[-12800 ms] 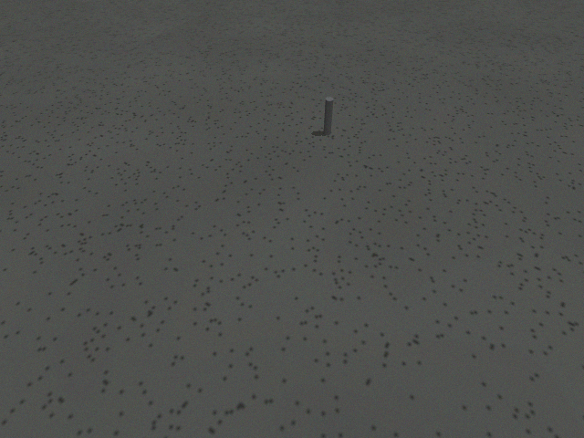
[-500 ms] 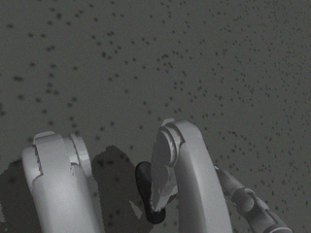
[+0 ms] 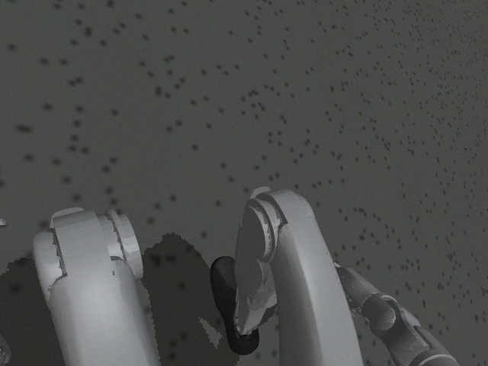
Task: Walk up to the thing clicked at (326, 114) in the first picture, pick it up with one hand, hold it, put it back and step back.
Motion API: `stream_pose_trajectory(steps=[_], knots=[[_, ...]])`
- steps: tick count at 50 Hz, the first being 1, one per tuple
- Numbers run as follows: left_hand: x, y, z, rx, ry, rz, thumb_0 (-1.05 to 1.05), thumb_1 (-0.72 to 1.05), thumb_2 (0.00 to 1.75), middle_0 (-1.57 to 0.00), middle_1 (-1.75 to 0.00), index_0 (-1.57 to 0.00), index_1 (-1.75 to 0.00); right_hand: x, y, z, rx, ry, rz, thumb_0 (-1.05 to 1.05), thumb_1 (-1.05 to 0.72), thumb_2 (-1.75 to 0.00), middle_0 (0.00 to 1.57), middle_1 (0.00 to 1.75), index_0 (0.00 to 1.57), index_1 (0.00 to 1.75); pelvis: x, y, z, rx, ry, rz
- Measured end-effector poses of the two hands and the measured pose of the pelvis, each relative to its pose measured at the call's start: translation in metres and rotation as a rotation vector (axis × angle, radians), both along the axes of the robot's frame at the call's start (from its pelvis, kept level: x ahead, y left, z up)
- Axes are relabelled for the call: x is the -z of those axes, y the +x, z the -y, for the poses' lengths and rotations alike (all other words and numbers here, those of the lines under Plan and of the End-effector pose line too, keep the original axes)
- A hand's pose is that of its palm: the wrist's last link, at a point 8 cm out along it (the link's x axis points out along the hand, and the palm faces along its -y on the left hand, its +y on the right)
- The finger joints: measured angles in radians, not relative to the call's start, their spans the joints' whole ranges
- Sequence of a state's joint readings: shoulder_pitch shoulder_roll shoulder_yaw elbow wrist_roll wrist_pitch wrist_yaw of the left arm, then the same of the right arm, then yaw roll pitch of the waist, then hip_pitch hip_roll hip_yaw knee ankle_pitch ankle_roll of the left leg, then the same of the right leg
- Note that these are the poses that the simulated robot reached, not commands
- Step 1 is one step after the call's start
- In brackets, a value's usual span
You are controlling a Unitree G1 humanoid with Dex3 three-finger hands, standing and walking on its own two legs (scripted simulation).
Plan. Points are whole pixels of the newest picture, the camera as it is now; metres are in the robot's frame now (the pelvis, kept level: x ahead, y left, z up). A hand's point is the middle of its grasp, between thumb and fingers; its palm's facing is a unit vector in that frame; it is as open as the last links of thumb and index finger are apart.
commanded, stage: close in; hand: left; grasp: from the side
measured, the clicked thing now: out of the picture +0.44 +0.37 -0.17
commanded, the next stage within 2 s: rest palm in 0.02 s
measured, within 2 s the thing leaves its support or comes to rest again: leaves its support in 1.44 s
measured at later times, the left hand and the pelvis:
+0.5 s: hand out of the picture +0.40 +0.35 -0.15, palm faces +0.51 -0.86 +0.00, open 15.8 cm; pelvis +0.00 +0.00 +0.00, yaw -1 degrees
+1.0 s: hand out of the picture +0.42 +0.35 -0.15, palm faces +0.51 -0.86 +0.00, open 6.8 cm; pelvis +0.00 +0.00 +0.00, yaw -1 degrees
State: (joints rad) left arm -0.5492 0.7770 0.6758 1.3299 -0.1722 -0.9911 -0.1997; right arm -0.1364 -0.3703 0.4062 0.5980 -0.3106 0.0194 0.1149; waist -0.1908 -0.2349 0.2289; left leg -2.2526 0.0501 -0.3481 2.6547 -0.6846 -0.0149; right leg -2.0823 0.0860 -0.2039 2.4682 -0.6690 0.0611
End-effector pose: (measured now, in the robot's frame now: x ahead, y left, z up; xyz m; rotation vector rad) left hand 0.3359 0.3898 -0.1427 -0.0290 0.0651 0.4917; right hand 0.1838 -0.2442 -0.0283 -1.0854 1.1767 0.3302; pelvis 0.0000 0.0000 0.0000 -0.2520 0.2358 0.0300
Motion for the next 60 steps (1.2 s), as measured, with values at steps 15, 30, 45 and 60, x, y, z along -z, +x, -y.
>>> stream_pose_trajectory(steps=[15,30,45,60], knots=[[0.005,0.008,0.008,-0.026,-0.007,-0.007,-0.02,-0.54,0.13,-0.06,-0.07,-0.05,-0.09,0.003,0.007,-0.005,-0.023,0.005,-0.012,0.0,-0.91,-0.91,0.2,0.3,0.21,0.3,0.0,0.001,0.001,0.001,-0.002,0.0],[0.006,0.026,0.007,-0.04,0.012,0.005,-0.01,-0.16,0.34,-0.3,-0.28,-0.29,-0.3,0.004,-0.008,0.0,0.003,-0.02,-0.062,0.0,-0.88,-0.9,0.2,0.3,0.21,0.3,-0.001,0.002,0.0,0.011,-0.007,-0.004],[0.004,0.035,0.005,-0.035,0.01,-0.003,0.0,0.37,0.68,-0.67,-0.64,-0.66,-0.64,0.002,-0.014,0.003,0.023,-0.036,-0.072,0.0,-0.87,-0.89,0.2,0.3,0.21,0.3,-0.003,0.002,0.0,0.016,-0.012,-0.01],[-0.002,0.042,0.001,-0.035,0.013,-0.003,0.02,0.24,0.95,-0.92,-1.06,-0.98,-1.11,0.0,-0.013,-0.001,0.024,-0.032,-0.07,0.0,-0.86,-0.89,0.2,0.3,0.21,0.3,-0.006,0.001,-0.001,0.016,-0.018,-0.015]])
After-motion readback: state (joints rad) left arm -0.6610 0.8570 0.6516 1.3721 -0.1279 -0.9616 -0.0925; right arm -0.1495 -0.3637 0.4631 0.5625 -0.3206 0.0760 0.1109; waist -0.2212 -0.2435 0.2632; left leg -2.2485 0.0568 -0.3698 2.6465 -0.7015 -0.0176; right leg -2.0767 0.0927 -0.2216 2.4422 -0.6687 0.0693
